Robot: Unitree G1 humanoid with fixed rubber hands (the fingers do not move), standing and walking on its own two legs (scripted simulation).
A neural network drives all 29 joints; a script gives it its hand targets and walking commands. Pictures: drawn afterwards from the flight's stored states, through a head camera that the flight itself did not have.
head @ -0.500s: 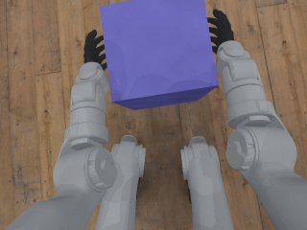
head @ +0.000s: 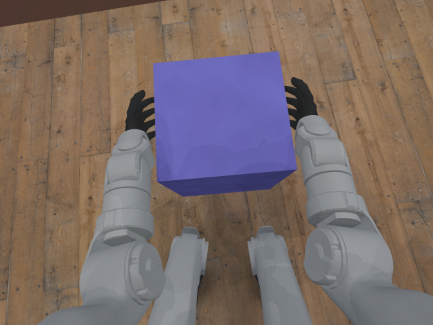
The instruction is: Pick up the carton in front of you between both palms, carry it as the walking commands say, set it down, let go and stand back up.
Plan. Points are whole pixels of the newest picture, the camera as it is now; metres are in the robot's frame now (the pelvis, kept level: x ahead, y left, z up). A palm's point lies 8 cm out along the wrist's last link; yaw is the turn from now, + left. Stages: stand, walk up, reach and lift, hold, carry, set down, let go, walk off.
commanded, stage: reach and lift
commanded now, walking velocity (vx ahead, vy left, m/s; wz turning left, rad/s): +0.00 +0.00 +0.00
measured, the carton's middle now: (221, 137) +0.46 +0.01 -0.11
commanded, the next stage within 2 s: hold in 1.92 s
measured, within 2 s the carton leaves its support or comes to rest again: neither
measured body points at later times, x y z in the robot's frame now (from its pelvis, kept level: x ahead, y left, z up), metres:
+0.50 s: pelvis +0.06 +0.00 +0.14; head +0.17 -0.01 +0.57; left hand +0.43 +0.15 +0.10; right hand +0.43 -0.15 +0.09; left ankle +0.09 +0.14 -0.53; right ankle +0.09 -0.12 -0.53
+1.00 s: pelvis +0.09 +0.01 +0.21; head +0.05 +0.01 +0.66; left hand +0.39 +0.16 +0.23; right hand +0.39 -0.15 +0.23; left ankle +0.09 +0.14 -0.53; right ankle +0.09 -0.12 -0.53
